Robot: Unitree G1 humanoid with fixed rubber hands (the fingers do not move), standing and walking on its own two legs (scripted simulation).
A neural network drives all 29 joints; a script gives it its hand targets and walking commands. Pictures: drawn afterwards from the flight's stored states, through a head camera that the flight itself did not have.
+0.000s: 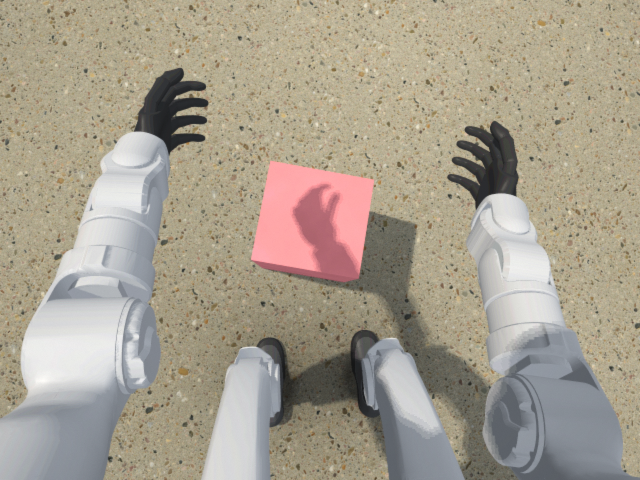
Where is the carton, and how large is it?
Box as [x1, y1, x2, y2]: [251, 161, 373, 281]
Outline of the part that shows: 270,161 251,259 260,266 269,269 338,281 347,281 358,278 373,180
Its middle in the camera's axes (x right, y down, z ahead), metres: -0.02 -0.03 +0.88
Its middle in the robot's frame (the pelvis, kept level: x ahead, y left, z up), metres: +0.47 -0.01 -0.52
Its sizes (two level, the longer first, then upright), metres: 0.210 0.200 0.250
